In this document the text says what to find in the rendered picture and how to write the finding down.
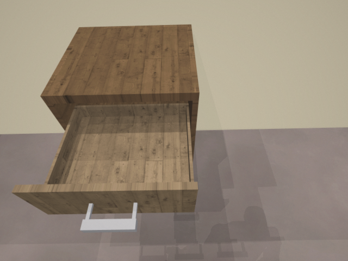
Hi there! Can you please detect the handle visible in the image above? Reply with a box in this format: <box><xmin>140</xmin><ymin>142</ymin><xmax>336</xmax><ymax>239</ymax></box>
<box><xmin>80</xmin><ymin>203</ymin><xmax>138</xmax><ymax>233</ymax></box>

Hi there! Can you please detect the drawer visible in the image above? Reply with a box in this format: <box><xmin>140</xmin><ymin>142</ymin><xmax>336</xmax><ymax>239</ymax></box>
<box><xmin>11</xmin><ymin>103</ymin><xmax>198</xmax><ymax>215</ymax></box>

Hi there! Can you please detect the cabinet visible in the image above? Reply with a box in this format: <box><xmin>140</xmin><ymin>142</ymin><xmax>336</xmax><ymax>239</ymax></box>
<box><xmin>41</xmin><ymin>24</ymin><xmax>200</xmax><ymax>163</ymax></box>

